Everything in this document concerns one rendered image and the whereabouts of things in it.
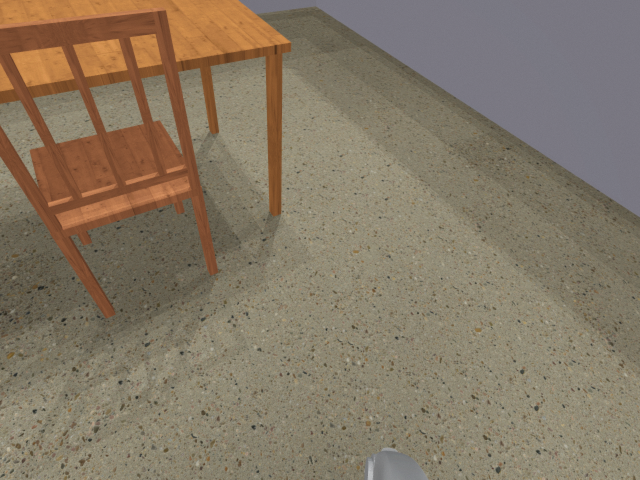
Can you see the table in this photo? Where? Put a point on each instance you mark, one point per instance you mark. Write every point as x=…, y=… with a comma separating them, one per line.
x=204, y=33

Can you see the robot right thigh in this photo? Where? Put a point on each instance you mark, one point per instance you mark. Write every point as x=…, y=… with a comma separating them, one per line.
x=391, y=465

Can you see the chair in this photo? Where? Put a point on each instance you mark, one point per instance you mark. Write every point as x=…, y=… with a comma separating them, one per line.
x=97, y=180

